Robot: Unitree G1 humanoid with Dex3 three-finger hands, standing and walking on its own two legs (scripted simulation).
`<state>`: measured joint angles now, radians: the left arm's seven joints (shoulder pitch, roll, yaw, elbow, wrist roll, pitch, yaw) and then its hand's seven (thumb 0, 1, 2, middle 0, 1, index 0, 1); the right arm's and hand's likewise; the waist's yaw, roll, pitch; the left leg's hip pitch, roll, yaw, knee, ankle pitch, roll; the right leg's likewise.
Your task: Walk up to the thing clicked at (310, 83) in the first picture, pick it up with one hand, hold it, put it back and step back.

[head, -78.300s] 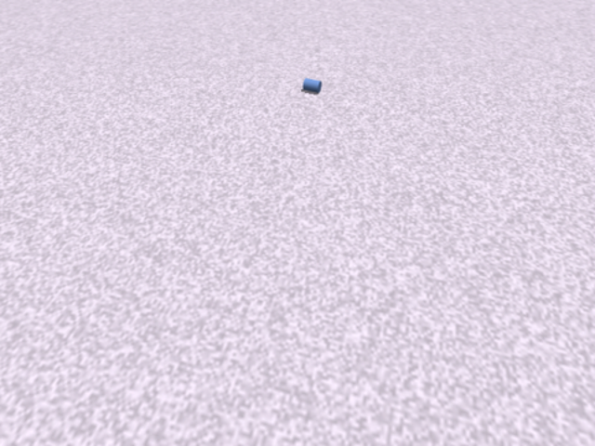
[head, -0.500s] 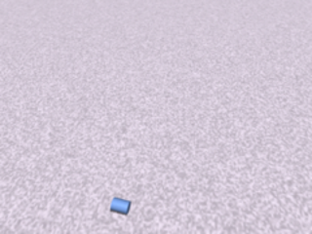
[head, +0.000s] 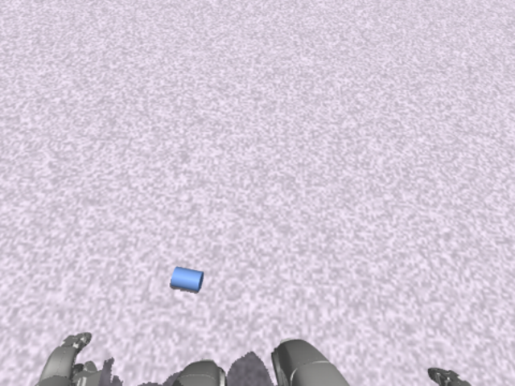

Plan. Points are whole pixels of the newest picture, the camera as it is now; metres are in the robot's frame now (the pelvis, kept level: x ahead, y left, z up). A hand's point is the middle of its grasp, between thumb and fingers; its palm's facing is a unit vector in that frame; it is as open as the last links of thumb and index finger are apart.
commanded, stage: step back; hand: left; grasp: from above
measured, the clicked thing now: (187, 278) +0.47 +0.22 -0.73
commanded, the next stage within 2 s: none
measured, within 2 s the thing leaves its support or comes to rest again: neither
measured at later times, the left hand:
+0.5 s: hand out of the picture +0.01 +0.25 -0.14, palm faces +0.00 -0.92 -0.40, open 7.4 cm
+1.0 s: hand out of the picture -0.20 +0.22 -0.15, palm faces -0.06 -0.91 -0.40, open 7.4 cm
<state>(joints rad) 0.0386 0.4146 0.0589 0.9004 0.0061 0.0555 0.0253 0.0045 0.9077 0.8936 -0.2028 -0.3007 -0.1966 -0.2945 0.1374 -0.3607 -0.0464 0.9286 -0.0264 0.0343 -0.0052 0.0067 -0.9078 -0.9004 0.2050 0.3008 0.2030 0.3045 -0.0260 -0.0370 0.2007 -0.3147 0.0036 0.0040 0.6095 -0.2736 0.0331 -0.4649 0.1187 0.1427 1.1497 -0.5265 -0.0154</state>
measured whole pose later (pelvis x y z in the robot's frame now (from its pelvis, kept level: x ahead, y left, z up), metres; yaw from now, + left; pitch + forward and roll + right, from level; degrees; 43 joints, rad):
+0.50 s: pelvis -0.12 -0.01 -0.01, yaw +1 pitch -2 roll +0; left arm 0.13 0.36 0.06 0.78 0.03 0.04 0.02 0.01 0.90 0.89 -0.21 -0.30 -0.20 -0.30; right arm 0.17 -0.41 -0.04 0.89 -0.01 0.04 -0.02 0.01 -0.91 -0.90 0.20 0.30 0.20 0.30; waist 0.01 0.00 0.18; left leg -0.28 -0.04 -0.06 0.73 -0.44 -0.01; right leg -0.36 -0.02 0.01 0.65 -0.26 0.00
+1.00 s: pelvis -0.28 -0.04 -0.01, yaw -4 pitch -4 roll +0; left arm 0.22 0.36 0.07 0.86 0.04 0.04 -0.01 0.01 0.91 0.89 -0.21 -0.30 -0.20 -0.30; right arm 0.11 -0.40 -0.05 0.84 0.00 0.07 -0.01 0.01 -0.91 -0.90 0.21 0.30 0.20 0.30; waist 0.03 0.04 0.15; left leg -0.51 -0.04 -0.12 0.97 -0.45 -0.01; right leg -0.27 0.02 0.04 0.69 -0.37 -0.02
